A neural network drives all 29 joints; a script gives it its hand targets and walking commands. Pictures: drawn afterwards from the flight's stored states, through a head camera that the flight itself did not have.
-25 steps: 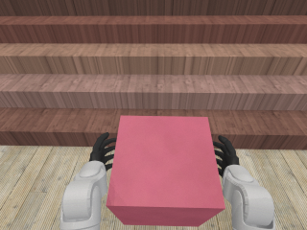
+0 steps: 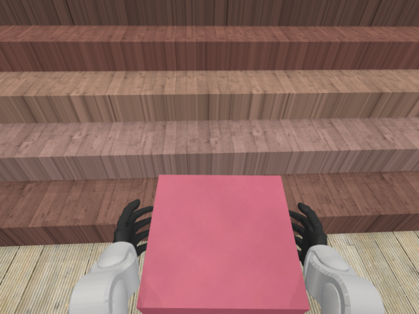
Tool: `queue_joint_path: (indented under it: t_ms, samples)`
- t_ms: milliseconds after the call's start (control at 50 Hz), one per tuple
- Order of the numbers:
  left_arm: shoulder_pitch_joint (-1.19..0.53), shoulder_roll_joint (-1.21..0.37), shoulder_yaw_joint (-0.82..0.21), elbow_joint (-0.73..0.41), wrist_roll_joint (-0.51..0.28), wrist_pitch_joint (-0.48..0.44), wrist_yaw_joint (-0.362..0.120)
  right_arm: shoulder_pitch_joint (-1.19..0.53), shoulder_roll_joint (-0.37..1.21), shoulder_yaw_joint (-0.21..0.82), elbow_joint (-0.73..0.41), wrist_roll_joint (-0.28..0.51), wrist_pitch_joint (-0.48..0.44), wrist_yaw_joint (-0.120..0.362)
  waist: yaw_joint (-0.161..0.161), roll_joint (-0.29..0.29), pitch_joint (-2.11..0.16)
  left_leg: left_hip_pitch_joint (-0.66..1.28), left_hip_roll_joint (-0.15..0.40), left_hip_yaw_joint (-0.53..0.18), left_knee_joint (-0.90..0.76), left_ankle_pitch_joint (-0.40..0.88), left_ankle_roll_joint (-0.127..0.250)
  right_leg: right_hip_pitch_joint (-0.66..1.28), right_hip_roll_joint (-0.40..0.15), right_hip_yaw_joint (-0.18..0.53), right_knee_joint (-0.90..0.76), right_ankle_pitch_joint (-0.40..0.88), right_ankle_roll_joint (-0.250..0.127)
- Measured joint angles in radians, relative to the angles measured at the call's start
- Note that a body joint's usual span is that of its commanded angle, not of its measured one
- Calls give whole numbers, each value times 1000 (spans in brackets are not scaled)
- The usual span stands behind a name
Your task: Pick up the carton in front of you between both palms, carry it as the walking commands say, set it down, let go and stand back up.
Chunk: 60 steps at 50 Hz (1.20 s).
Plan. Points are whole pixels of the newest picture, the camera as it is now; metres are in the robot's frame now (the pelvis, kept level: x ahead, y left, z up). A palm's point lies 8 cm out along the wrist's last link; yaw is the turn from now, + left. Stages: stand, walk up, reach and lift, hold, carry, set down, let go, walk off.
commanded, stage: carry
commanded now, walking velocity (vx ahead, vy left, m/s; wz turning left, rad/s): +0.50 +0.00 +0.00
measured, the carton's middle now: (218, 259) +0.24 -0.01 +0.02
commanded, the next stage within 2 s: none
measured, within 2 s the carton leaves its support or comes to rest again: neither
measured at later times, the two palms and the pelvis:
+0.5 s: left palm (154, 104) +0.61 +0.14 +0.11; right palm (265, 98) +0.65 -0.17 +0.10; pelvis +0.31 -0.05 -0.01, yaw +4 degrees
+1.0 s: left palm (168, 54) +0.95 +0.13 +0.10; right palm (253, 52) +0.94 -0.18 +0.12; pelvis +0.60 -0.02 -0.01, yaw +2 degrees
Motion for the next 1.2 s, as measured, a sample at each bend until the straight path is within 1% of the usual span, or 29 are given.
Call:
queue_joint_path:
  t_ms: [60, 140, 220, 260, 300, 320, 360, 380, 420, 480, 540, 600, 660, 700, 720, 740, 760, 780, 820, 900, 1000, 1020, 1040, 1060, 1100, 1140, 1160, 1180, 1200]
  samples:
    - [12, -1, -7, -41, 8, -4, 0, -3, -1, 5, -31, 1, 2, 4, -5, -1, -8, 90, -1, -12, -76, -13, -14, -48, -2, -14, -148, 84, 12]
    - [-7, 2, 1, -87, 2, 8, 15, -37, -5, 8, -57, 9, 10, 3, 8, -15, -8, 199, -4, -23, -114, -71, -38, -69, 1, -36, -308, 162, 15]
    - [-89, 9, 31, -82, -18, 29, 41, -122, -12, -8, -41, 18, 24, -13, 12, -21, 3, 291, -9, -38, -96, -166, -68, -47, 18, -71, -411, 200, -19]
    - [-154, 10, 52, -48, -23, 34, 55, -181, -13, -28, -18, 19, 31, -28, 11, -12, 13, 320, 1, -51, -37, -238, -86, -6, 41, -93, -452, 190, -38]
    - [-237, 7, 71, 18, -27, 26, 65, -248, -28, -57, 19, 21, 34, -44, 35, 13, 29, 277, 43, -51, 175, -333, -87, 27, 72, -113, -434, 168, -70]
    - [-281, 5, 77, 58, -29, 22, 70, -285, -44, -73, 50, 23, 33, -50, 52, 25, 42, 203, 51, -87, 360, -308, -81, 20, 78, -117, -385, 133, -84]
    - [-351, 1, 91, 121, -40, 22, 75, -354, -68, -105, 112, 29, 31, -59, 77, 29, 72, 26, 22, -170, 707, -267, -54, 36, 84, -119, -361, 75, -96]
    - [-374, -1, 99, 139, -45, 22, 77, -386, -69, -122, 140, 31, 30, -62, 84, 27, 86, -54, 12, -188, 816, -237, -37, 56, 88, -119, -378, 67, -92]
    - [-407, -4, 123, 163, -43, 12, 79, -442, -53, -153, 181, 33, 24, -64, 92, 25, 109, -190, 14, -200, 899, -169, -16, 102, 100, -118, -429, 62, -89]
    - [-458, -8, 165, 195, -40, -14, 70, -506, -23, -190, 223, 15, 1, -63, 99, 15, 133, -338, 31, -199, 854, -112, -8, 174, 110, -111, -501, 51, -92]
    - [-515, -4, 194, 235, -38, -36, 61, -561, -13, -212, 259, -3, -24, -65, 100, 4, 141, -428, 45, -192, 727, -71, -19, 239, 112, -99, -554, 28, -86]
    - [-574, 6, 209, 274, -35, -52, 58, -614, -22, -227, 292, -9, -40, -69, 95, 2, 142, -457, 43, -174, 551, -4, -26, 296, 112, -84, -581, -10, -72]
    - [-619, 12, 218, 303, -28, -58, 61, -649, -36, -235, 318, -8, -50, -73, 81, -5, 133, -433, 20, -140, 402, 52, -12, 340, 106, -73, -551, -83, -54]
    - [-630, 13, 230, 309, -17, -56, 65, -670, -36, -235, 341, -11, -54, -72, 62, -9, 125, -369, -8, -108, 289, 127, 8, 345, 94, -79, -458, -148, -49]
    - [-628, 16, 238, 306, -11, -52, 67, -683, -31, -232, 358, -16, -54, -69, 48, -3, 122, -311, -17, -90, 217, 174, 13, 330, 87, -88, -361, -173, -48]
    - [-630, 25, 244, 308, -5, -50, 68, -692, -21, -232, 370, -22, -57, -66, 26, -11, 122, -272, -29, -84, 201, 115, 17, 295, 70, -81, -234, -159, -44]
    - [-637, 35, 249, 319, 0, -52, 67, -694, -11, -230, 376, -26, -61, -65, 2, -27, 128, -263, -43, -82, 222, 57, 21, 237, 66, -39, -73, -174, -35]
    - [-638, 41, 255, 334, 5, -55, 66, -689, -5, -226, 378, -24, -58, -63, -15, -35, 133, -254, -51, -83, 236, 18, 23, 170, 79, 6, 96, -191, -34]
    - [-626, 31, 273, 346, 1, -44, 65, -661, 4, -221, 377, -14, -45, -51, -36, -34, 137, -220, -56, -90, 226, -11, 19, 45, 106, 53, 354, -176, -40]
    - [-592, -12, 291, 307, 12, -37, 60, -602, 18, -219, 335, 1, -47, -40, -50, -28, 159, -130, -49, -108, 154, -34, 14, -192, 112, 49, 668, -154, -57]
    - [-551, -19, 271, 222, 8, -61, 72, -585, 13, -199, 284, 31, -76, -38, -69, -33, 176, -7, -27, -138, 97, -91, -12, -526, 90, 54, 1080, -326, -90]
    - [-549, -18, 263, 217, 9, -65, 75, -582, 8, -196, 278, 36, -79, -39, -68, -32, 180, 29, -17, -146, 79, -103, -23, -586, 81, 55, 1113, -353, -94]
    - [-550, -19, 255, 219, 12, -69, 77, -578, 0, -194, 272, 40, -80, -39, -62, -29, 183, 71, -4, -152, 46, -107, -39, -633, 67, 47, 1083, -366, -97]
    - [-552, -21, 246, 225, 18, -73, 80, -573, -8, -195, 268, 44, -80, -39, -49, -21, 184, 120, 12, -157, -8, -97, -58, -657, 52, 25, 974, -365, -100]
    - [-566, -19, 230, 252, 28, -74, 82, -564, -13, -207, 267, 45, -78, -37, -14, -9, 174, 189, 51, -150, -98, 34, -27, -614, 53, -36, 646, -289, -110]
    - [-577, -15, 207, 298, 19, -69, 77, -534, -6, -232, 261, 32, -74, -30, 51, -23, 162, 190, 76, -124, -29, 49, -6, -459, 97, -75, 344, -173, -122]
    - [-582, -19, 195, 315, 11, -66, 69, -527, -8, -248, 262, 24, -76, -25, 100, -14, 178, 144, 106, -126, 115, 82, 2, -392, 122, -91, 282, -159, -124]
    - [-587, -22, 184, 321, 2, -63, 62, -529, -12, -263, 270, 12, -83, -21, 144, -10, 196, 38, 98, -195, 387, 76, -16, -349, 138, -100, 257, -168, -129]
    - [-587, -25, 165, 323, -11, -65, 66, -537, -18, -264, 286, 4, -89, -25, 173, -4, 213, -82, 50, -287, 706, 60, -23, -303, 149, -104, 221, -175, -132]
